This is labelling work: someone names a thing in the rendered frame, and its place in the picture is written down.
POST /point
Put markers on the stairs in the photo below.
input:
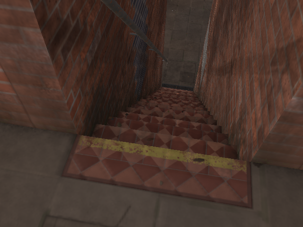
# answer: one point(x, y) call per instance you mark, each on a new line
point(169, 118)

